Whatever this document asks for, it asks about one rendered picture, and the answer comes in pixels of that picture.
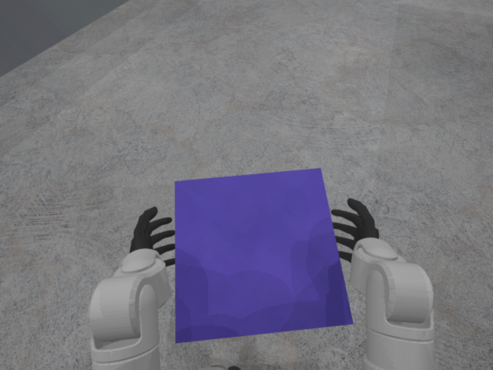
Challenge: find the robot left hand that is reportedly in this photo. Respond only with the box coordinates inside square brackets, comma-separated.
[129, 207, 175, 267]

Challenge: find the carton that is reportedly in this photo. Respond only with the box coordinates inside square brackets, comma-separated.
[175, 168, 354, 343]

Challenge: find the robot left forearm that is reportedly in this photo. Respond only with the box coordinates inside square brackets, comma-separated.
[89, 248, 171, 370]

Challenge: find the robot right forearm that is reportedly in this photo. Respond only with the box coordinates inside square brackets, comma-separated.
[350, 237, 434, 370]

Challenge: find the robot right hand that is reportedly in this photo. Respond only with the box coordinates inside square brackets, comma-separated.
[331, 198, 379, 263]

